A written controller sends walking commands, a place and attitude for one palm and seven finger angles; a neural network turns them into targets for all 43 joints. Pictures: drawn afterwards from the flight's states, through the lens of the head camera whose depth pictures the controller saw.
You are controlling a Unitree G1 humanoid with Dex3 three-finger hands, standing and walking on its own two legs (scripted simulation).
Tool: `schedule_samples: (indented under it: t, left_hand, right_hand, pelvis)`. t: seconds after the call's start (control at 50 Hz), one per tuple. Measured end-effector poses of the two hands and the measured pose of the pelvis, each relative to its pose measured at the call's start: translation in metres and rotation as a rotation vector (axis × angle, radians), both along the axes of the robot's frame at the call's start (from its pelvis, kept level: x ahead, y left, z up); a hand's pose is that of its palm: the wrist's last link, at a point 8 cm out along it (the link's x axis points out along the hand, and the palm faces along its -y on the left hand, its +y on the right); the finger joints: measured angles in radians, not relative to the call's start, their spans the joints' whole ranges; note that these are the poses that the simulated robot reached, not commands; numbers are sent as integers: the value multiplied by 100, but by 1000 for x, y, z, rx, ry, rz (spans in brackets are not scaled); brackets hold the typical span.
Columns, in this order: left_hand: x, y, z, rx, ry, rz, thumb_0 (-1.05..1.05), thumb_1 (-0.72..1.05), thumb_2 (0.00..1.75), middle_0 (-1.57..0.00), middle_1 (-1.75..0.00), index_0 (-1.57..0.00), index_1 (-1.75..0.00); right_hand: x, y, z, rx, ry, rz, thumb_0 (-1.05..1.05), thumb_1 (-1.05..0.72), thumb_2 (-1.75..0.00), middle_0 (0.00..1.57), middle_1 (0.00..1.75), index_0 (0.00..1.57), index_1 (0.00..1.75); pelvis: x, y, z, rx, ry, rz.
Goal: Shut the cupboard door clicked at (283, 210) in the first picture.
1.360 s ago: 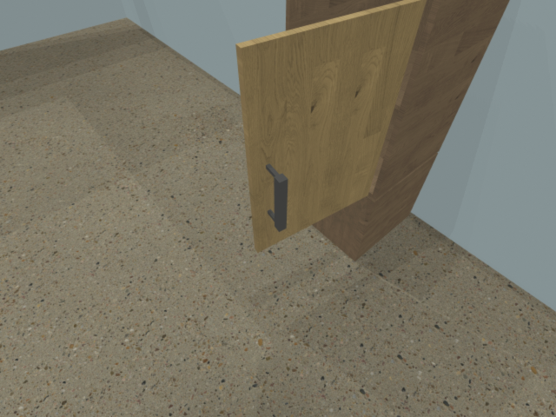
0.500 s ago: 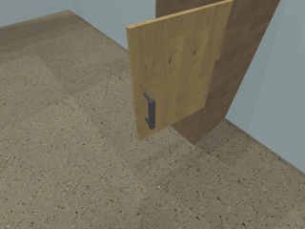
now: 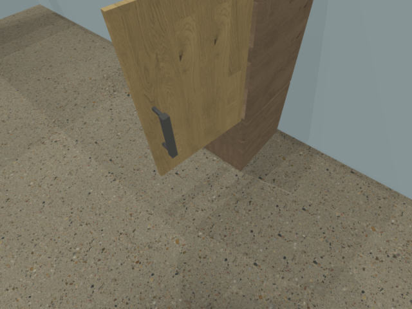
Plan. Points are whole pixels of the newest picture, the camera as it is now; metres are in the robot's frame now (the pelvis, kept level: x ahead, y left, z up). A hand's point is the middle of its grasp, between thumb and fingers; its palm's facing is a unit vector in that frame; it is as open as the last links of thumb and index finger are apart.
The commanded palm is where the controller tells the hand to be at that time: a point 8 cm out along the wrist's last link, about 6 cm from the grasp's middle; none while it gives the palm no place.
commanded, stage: walk to a spot facing it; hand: left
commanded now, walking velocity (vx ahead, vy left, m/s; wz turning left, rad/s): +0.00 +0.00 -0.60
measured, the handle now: (164, 133) +0.58 +0.18 -0.09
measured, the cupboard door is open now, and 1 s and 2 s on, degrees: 81 81 81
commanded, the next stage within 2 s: none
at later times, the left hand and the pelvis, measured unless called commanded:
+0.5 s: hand out of the picture +0.11 +0.22 -0.16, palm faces -0.19 -0.95 -0.23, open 7.3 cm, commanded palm none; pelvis +0.01 +0.02 +0.01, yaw -16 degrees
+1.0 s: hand (167, 271) +0.21 +0.12 -0.16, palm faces -0.57 -0.79 -0.22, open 7.3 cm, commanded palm none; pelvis +0.02 +0.01 +0.01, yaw -35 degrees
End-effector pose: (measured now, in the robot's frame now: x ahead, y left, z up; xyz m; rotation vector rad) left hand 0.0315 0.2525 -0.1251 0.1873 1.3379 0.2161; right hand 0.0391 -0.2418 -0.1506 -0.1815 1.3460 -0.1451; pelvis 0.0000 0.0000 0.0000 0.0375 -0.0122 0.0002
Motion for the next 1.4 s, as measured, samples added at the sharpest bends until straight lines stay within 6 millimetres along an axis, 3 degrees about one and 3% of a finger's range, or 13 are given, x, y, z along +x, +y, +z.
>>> schedule_samples:
  t: [0.08,0.22,0.36,0.44,0.58,0.68,0.74,0.82,0.92,1.04,1.18,1.3,1.4]
  left_hand:
    - [0,-13,2,10,-10,-10,0,91,90,-20,-30,-20,-30]
    - [1,-24,12,-8,55,-84,0,91,90,-20,-30,-20,-30]
    - [29,-8,8,-19,36,-158,0,91,90,-20,-30,-20,-30]
    - [58,9,-5,-27,7,-207,0,91,90,-20,-30,-20,-30]
    - [127,7,7,-28,-101,-323,0,91,90,-20,-30,-20,-30]
    - [169,-24,16,-18,-149,-461,0,91,90,-20,-30,-20,-30]
    - [189,-46,12,3,-192,-541,0,91,90,-20,-30,-20,-30]
    - [194,-67,14,8,-182,-602,0,91,90,-20,-30,-20,-30]
    - [194,-82,9,-28,-132,-662,0,91,90,-20,-30,-20,-30]
    - [211,-93,-10,-94,-95,-716,0,91,90,-20,-30,-20,-30]
    - [237,-121,5,-126,-110,-790,0,91,90,-20,-30,-20,-30]
    - [250,-164,12,-107,-138,-910,0,91,90,-20,-30,-20,-30]
    - [250,-188,11,-83,-180,-964,0,91,90,-20,-30,-20,-30]
  right_hand:
    - [-6,-15,-1,-2,36,-37,1,-90,-90,21,30,20,30]
    - [19,-25,27,-26,-91,-109,1,-90,-90,20,30,20,30]
    - [43,-17,44,-56,-208,-154,1,-90,-90,20,30,20,30]
    - [41,-9,44,-97,-269,-177,1,-90,-90,20,30,20,30]
    - [-15,-1,48,-106,-145,-224,0,-90,-90,21,30,20,30]
    - [-63,-10,36,-88,-91,-344,1,-90,-90,21,30,20,30]
    - [-92,-22,19,-80,-65,-422,1,-90,-90,21,30,20,30]
    - [-115,-31,18,-103,-28,-503,1,-90,-90,21,30,20,30]
    - [-118,-26,35,-122,-64,-567,1,-90,-90,20,30,19,30]
    - [-120,-1,39,-160,-103,-621,1,-90,-90,20,30,20,30]
    - [-147,36,50,-108,-20,-694,1,-90,-90,21,30,20,30]
    - [-180,43,36,-64,-10,-818,1,-90,-90,21,30,20,30]
    - [-203,30,17,-49,15,-895,1,-90,-90,21,30,20,30]
  pelvis:
    - [-4,-9,1,-10,5,-21]
    - [-3,-11,19,5,35,-120]
    - [1,3,20,-3,44,-206]
    - [6,19,8,-43,61,-244]
    - [7,18,17,-59,44,-320]
    - [8,8,13,-65,38,-401]
    - [7,-4,-1,-37,35,-445]
    - [4,-3,2,-39,20,-495]
    - [9,0,9,-22,22,-559]
    - [24,12,2,-46,51,-635]
    - [28,5,19,-65,61,-723]
    - [22,-10,14,-59,56,-810]
    - [19,-24,3,-47,36,-862]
